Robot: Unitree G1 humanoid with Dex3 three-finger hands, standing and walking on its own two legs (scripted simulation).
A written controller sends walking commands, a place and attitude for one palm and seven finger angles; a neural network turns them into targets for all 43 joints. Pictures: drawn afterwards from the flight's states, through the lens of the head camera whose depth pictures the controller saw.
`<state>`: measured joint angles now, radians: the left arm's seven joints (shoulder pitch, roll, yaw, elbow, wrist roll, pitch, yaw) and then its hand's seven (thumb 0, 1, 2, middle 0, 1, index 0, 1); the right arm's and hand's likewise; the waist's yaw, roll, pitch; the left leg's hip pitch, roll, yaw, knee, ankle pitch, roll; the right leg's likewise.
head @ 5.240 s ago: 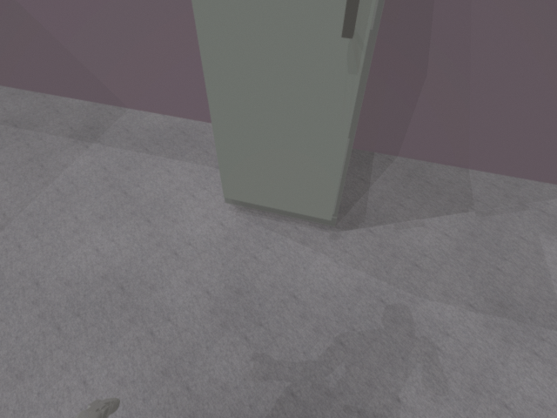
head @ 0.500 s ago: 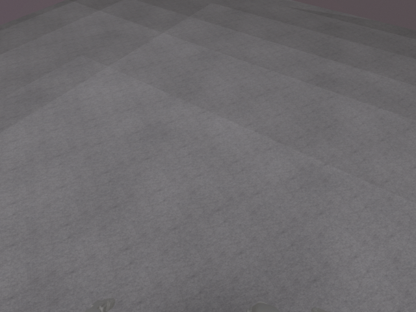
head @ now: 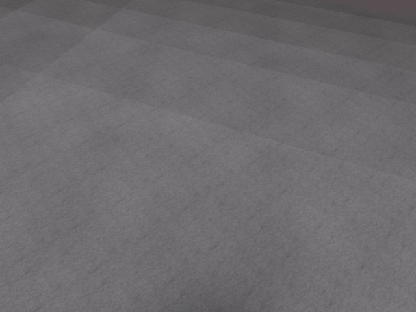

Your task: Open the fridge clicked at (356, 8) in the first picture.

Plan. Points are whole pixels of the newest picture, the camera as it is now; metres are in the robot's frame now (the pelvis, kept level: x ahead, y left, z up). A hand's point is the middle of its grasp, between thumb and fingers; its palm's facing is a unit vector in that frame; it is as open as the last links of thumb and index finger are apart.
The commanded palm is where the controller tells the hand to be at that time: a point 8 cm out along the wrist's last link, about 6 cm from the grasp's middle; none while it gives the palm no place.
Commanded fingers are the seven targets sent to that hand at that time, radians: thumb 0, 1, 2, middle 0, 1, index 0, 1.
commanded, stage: turn to face it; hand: right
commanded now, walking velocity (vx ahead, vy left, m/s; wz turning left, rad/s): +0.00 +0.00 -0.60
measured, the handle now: out of the picture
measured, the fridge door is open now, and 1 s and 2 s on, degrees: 0 0 0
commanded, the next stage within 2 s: none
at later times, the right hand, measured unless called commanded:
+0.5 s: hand out of the picture -0.05 -0.24 -0.19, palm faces +0.37 +0.90 -0.25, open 7.4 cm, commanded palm none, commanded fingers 0.00 -0.90 -0.90 0.20 0.30 0.20 0.30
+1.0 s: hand out of the picture -0.01 -0.22 -0.14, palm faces +0.57 +0.77 -0.27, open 7.3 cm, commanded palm none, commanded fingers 0.00 -0.90 -0.90 0.20 0.30 0.20 0.30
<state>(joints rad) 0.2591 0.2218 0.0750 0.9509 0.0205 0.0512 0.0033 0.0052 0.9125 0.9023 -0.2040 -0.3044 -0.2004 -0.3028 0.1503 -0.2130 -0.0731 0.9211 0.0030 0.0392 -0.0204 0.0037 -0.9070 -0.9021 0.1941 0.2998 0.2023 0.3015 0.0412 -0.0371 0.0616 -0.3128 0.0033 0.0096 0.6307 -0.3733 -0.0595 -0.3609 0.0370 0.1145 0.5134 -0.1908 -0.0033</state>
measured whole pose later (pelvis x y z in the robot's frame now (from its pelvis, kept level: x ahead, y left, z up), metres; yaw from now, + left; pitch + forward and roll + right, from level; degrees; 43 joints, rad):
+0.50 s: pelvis -0.02 -0.02 -0.01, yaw -19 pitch +0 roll +0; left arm 0.10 0.25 0.06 0.86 0.01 0.03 -0.03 0.01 0.91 0.90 -0.20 -0.30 -0.20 -0.30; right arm 0.24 -0.27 -0.07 0.92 -0.01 0.07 -0.02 0.00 -0.90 -0.90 0.20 0.30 0.21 0.30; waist -0.03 0.06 0.09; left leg -0.38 0.16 0.13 0.97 -0.55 -0.08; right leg -0.32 -0.02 -0.10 0.66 -0.33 -0.04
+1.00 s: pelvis +0.01 +0.00 +0.00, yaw -37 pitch +0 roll +0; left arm 0.22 0.26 0.10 0.93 0.02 0.08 -0.02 0.01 0.91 0.90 -0.20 -0.30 -0.20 -0.30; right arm 0.17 -0.18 -0.03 0.83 -0.02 0.02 -0.02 0.00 -0.90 -0.90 0.20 0.30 0.21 0.30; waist 0.04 -0.05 0.06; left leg -0.25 0.06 0.11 0.55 -0.30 0.00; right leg -0.50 0.03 0.03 1.11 -0.44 0.04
